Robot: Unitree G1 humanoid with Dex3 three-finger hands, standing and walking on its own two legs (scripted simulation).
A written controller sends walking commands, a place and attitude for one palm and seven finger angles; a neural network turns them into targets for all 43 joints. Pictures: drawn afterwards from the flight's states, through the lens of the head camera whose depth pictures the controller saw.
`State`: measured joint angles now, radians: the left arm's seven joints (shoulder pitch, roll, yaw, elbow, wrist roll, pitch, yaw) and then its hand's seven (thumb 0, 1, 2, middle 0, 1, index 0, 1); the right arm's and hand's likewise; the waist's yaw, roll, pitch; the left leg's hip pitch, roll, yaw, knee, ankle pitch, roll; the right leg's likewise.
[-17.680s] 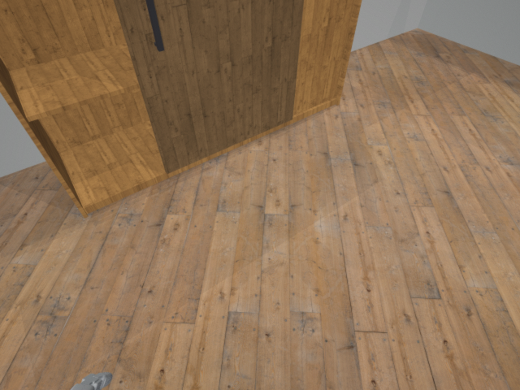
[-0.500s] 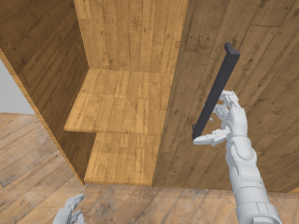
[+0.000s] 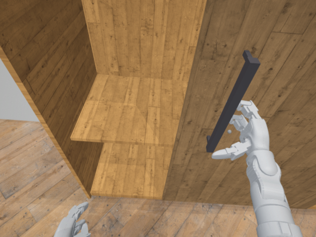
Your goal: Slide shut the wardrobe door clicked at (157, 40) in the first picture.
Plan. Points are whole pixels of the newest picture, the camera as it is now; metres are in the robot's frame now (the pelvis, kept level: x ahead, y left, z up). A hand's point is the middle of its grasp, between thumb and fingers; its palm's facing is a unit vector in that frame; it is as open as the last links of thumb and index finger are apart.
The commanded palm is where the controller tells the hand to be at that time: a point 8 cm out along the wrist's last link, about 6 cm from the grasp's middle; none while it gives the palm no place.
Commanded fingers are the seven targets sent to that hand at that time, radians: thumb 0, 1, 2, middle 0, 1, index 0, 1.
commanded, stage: move the hooked fingers beside the handle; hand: right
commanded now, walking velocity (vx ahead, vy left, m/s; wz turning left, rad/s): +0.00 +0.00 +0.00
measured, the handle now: (224, 110) +0.43 -0.13 +0.11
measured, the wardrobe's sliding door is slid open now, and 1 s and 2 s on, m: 0.43 0.43 0.43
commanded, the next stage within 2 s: feel for the door with the fingertips in 1.80 s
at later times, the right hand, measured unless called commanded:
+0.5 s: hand (242, 133) +0.36 -0.17 +0.11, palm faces -0.02 +1.00 -0.03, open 14.0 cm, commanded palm +0.34 -0.22 +0.10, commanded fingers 0.00 0.50 -0.30 0.30 1.20 0.30 1.20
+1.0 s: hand (246, 136) +0.35 -0.18 +0.11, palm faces -0.01 +1.00 -0.04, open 14.0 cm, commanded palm +0.33 -0.23 +0.10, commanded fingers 0.00 0.50 -0.30 0.30 1.20 0.30 1.20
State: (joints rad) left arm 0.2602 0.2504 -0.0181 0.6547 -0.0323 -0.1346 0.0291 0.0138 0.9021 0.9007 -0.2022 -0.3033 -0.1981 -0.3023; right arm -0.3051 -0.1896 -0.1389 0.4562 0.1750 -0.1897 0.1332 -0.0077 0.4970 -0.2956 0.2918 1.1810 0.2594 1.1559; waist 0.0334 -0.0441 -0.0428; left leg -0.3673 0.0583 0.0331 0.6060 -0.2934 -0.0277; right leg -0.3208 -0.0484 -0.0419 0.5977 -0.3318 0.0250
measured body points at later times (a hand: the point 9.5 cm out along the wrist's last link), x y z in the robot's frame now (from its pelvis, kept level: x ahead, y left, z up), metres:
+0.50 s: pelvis -0.01 -0.01 +0.00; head +0.00 +0.01 +0.45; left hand +0.12 +0.24 -0.11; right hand +0.35 -0.22 +0.11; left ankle +0.01 +0.14 -0.73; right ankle -0.02 -0.14 -0.73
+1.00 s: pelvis -0.01 -0.01 +0.00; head +0.01 +0.01 +0.45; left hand +0.12 +0.24 -0.11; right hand +0.35 -0.23 +0.11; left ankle +0.01 +0.14 -0.73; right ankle -0.02 -0.14 -0.73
